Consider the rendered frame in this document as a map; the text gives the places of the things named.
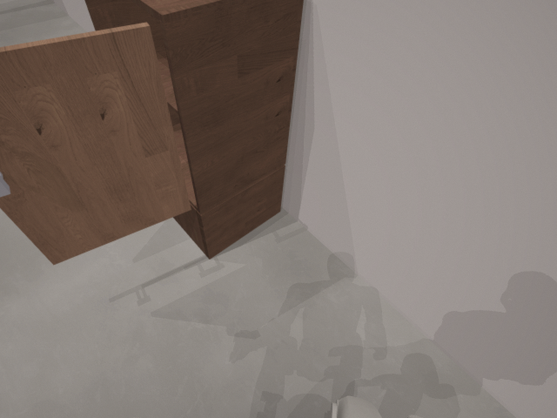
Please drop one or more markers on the robot right thigh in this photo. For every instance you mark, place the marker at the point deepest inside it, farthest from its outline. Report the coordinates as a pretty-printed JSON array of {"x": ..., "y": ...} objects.
[{"x": 353, "y": 407}]

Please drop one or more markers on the cupboard door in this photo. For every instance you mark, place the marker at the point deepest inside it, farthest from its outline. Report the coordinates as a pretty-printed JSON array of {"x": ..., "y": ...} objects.
[{"x": 87, "y": 145}]

